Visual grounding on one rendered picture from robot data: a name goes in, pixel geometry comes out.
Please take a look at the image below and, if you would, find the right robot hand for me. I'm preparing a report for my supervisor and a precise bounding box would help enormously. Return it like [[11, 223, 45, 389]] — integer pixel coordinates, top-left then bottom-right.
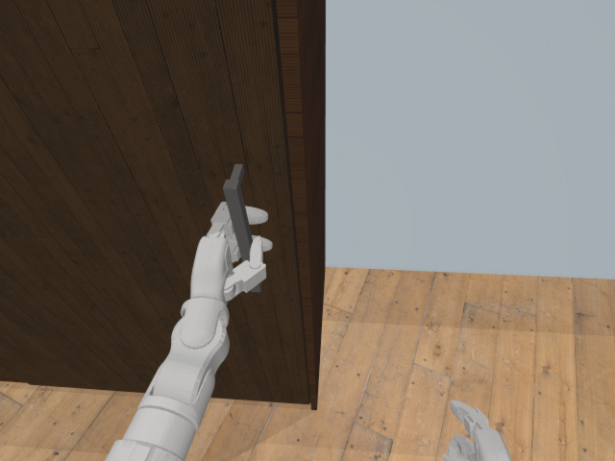
[[442, 400, 512, 461]]

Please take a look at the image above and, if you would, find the left robot forearm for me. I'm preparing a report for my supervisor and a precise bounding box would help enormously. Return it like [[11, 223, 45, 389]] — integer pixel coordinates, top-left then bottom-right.
[[105, 297, 230, 461]]

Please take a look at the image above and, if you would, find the handle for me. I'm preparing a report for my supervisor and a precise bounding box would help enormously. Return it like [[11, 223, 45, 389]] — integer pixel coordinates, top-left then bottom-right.
[[223, 164, 262, 292]]

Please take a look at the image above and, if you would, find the wardrobe door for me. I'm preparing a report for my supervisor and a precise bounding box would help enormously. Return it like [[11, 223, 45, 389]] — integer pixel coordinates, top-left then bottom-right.
[[0, 0, 310, 404]]

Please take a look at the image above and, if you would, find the left robot hand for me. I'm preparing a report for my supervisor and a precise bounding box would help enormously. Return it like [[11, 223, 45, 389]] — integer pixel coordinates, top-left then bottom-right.
[[190, 202, 273, 305]]

